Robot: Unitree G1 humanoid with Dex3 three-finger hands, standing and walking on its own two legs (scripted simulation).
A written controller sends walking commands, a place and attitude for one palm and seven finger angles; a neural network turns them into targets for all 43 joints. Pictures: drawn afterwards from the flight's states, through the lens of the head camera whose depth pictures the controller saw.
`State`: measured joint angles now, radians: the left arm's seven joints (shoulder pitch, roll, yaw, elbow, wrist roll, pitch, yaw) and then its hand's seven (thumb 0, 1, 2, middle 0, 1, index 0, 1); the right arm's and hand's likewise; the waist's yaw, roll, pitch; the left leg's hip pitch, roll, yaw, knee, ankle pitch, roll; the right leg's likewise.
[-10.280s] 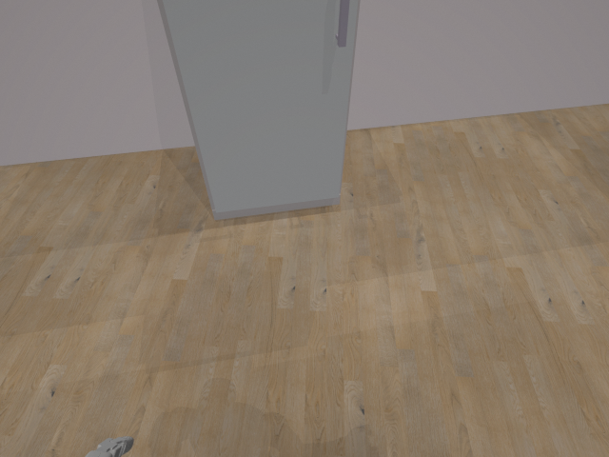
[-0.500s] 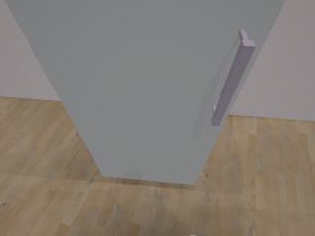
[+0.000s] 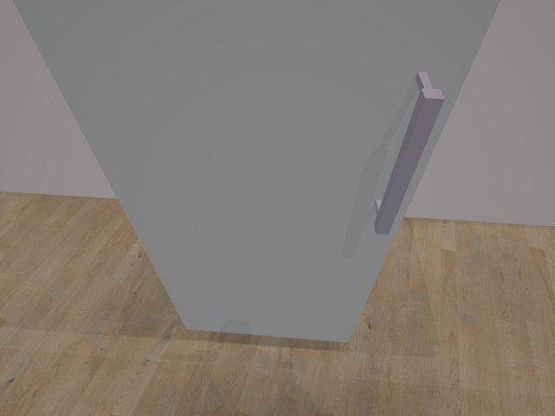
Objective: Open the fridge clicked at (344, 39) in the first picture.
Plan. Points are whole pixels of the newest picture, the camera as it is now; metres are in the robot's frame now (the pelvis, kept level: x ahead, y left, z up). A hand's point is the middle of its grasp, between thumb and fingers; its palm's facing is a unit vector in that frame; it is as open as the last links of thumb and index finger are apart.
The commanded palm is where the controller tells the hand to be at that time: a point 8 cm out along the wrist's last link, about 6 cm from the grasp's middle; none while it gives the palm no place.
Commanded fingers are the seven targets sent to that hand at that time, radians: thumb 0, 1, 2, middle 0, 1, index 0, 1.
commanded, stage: come to a stop and stand still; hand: right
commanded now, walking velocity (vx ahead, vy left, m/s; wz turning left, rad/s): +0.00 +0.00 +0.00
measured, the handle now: (399, 164) +0.44 -0.14 +0.15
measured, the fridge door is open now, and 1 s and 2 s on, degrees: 0 0 0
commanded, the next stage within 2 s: look again from close up in 0.56 s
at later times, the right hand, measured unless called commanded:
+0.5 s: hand out of the picture +0.04 -0.20 -0.17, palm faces -0.01 +0.97 -0.23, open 7.4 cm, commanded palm none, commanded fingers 0.00 -0.90 -0.90 0.20 0.30 0.20 0.30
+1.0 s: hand out of the picture +0.06 -0.22 -0.16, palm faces -0.03 +0.97 -0.26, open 7.4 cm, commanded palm none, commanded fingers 0.00 -0.90 -0.90 0.20 0.30 0.20 0.30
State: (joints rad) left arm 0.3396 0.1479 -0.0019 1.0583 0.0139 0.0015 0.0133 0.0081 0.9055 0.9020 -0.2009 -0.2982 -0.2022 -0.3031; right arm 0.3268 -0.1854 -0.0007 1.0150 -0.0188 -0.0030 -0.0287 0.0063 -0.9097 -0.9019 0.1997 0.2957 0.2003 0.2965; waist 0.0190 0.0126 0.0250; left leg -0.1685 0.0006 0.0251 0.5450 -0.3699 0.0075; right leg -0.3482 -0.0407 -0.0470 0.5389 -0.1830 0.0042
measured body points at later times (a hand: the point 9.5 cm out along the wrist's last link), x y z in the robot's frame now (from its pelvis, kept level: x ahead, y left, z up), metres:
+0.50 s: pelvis +0.03 -0.01 +0.01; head +0.04 -0.02 +0.45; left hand +0.09 +0.24 -0.14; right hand +0.04 -0.25 -0.15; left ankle -0.05 +0.11 -0.73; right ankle +0.06 -0.12 -0.73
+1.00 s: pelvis +0.03 -0.01 +0.01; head +0.04 -0.02 +0.46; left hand +0.07 +0.25 -0.14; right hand +0.06 -0.27 -0.14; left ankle -0.05 +0.11 -0.73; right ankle +0.06 -0.12 -0.73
